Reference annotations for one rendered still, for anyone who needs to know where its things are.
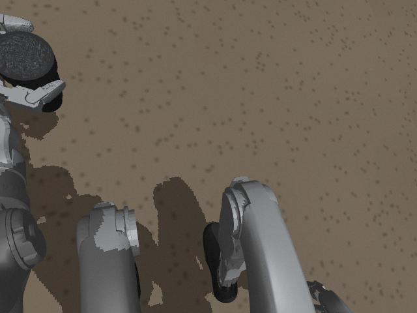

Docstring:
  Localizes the right robot hand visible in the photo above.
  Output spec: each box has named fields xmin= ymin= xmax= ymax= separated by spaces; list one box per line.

xmin=306 ymin=280 xmax=352 ymax=313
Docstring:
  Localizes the cup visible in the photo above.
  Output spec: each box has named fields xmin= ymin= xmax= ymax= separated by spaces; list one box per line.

xmin=0 ymin=31 xmax=63 ymax=113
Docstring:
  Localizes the left robot arm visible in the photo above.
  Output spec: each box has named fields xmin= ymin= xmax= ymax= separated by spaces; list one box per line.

xmin=0 ymin=103 xmax=46 ymax=313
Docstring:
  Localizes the left robot hand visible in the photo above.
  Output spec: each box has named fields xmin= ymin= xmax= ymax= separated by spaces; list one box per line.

xmin=0 ymin=14 xmax=66 ymax=114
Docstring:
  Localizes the right robot foot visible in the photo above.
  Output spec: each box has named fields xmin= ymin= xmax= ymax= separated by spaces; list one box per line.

xmin=203 ymin=222 xmax=238 ymax=303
